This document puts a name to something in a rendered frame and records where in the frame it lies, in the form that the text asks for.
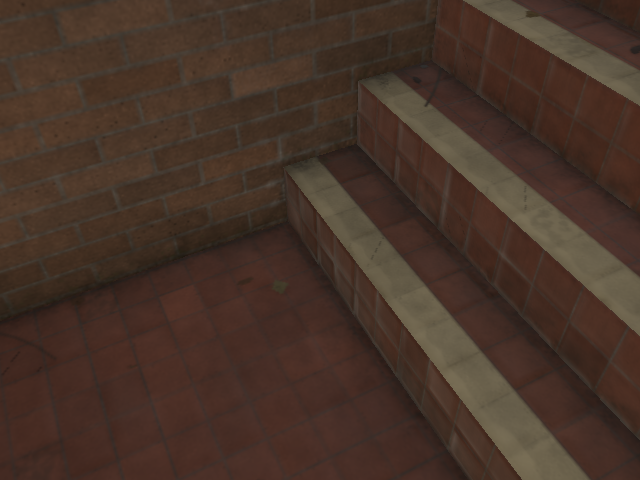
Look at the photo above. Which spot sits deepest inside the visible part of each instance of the stairs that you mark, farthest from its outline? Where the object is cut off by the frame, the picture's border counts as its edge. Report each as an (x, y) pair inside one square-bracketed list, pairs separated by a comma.
[(485, 233)]

